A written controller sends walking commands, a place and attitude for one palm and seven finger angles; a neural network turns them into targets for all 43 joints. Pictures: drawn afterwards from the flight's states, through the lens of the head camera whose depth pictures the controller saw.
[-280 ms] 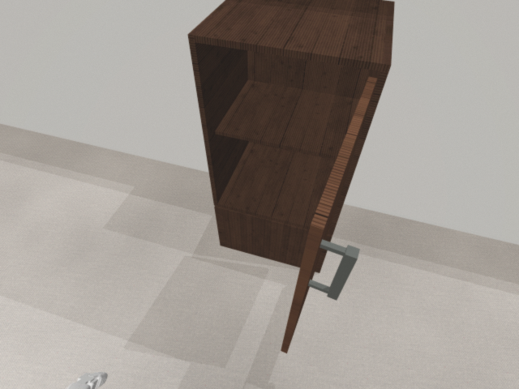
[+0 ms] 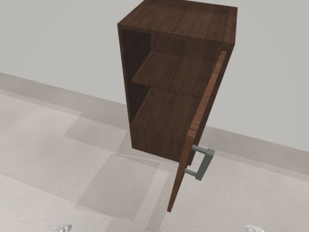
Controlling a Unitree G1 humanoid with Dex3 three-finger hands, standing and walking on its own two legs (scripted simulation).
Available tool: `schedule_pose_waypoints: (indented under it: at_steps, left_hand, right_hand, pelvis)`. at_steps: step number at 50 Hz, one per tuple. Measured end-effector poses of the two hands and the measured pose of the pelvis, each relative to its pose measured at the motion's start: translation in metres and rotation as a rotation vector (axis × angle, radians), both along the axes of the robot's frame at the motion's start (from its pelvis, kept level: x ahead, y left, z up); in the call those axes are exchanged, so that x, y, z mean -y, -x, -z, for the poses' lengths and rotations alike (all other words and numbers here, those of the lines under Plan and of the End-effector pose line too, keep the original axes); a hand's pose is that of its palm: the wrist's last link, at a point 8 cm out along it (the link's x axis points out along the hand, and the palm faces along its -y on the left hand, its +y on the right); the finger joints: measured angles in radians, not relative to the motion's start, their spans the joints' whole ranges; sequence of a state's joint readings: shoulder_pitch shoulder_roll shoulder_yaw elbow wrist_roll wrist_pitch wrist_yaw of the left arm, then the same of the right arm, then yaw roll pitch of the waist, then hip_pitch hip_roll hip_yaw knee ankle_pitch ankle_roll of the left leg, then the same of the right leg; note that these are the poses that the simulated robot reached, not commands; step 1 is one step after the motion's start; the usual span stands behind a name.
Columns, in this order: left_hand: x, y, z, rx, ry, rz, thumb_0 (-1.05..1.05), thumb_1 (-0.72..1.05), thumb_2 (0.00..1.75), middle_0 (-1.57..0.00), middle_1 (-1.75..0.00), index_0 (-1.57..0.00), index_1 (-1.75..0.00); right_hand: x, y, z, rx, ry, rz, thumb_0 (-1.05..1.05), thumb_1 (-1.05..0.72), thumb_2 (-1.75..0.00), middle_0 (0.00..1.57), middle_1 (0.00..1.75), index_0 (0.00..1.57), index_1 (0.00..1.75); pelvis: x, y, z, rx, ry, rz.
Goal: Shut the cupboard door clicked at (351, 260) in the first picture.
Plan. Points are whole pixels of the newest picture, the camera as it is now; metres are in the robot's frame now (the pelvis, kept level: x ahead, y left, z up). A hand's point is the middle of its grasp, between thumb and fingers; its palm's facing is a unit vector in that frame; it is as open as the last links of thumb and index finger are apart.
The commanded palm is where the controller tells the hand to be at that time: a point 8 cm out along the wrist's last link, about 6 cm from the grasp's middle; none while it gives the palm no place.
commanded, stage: stand and wait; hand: left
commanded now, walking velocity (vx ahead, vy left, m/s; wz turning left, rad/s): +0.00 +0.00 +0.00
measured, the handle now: (197, 163) +0.33 -0.10 -0.03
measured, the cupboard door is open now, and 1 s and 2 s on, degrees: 84 84 84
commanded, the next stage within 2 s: look at it before walking up in 0.68 s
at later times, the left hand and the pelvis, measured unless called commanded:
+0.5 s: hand out of the picture +0.05 +0.24 -0.15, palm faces -0.02 -0.94 -0.34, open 7.4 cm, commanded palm none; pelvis -0.01 -0.01 +0.00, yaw +0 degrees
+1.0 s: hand out of the picture +0.06 +0.23 -0.15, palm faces -0.03 -0.94 -0.33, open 7.4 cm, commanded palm none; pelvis -0.01 -0.01 +0.00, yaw +0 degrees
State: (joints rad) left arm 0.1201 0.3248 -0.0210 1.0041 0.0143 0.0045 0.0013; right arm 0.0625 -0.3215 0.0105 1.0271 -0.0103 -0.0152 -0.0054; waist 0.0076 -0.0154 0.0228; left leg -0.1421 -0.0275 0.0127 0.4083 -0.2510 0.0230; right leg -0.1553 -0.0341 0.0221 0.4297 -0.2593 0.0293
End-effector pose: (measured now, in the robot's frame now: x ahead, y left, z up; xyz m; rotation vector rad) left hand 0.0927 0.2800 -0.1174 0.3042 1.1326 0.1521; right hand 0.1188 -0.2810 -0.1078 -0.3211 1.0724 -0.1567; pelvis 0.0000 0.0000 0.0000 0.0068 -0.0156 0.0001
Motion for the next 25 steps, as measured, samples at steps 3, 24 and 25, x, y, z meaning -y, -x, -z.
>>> schedule_pose_waypoints:
  at_steps: [3,24,25]
  left_hand:
    - [0.0,0.01,0.002,-0.027,0.001,-0.011,0.01,0.91,0.9,-0.2,-0.3,-0.2,-0.3]
    - [-0.006,0.045,0.0,-0.098,-0.027,-0.044,0.01,0.91,0.9,-0.2,-0.3,-0.2,-0.3]
    - [-0.006,0.044,-0.001,-0.095,-0.027,-0.043,0.01,0.91,0.9,-0.2,-0.3,-0.2,-0.3]
  right_hand:
    - [0.001,0.006,0.002,-0.021,0.0,0.005,0.0,-0.9,-0.9,0.2,0.3,0.2,0.3]
    - [0.017,0.061,0.01,-0.144,0.01,0.056,0.0,-0.9,-0.9,0.2,0.3,0.2,0.3]
    - [0.018,0.062,0.01,-0.144,0.009,0.057,0.0,-0.9,-0.9,0.2,0.3,0.2,0.3]
  pelvis:
    - [0.001,0.001,-0.001,0.0,0.0,-0.001]
    - [0.007,0.011,-0.004,0.012,0.0,-0.005]
    - [0.007,0.012,-0.004,0.012,0.0,-0.005]
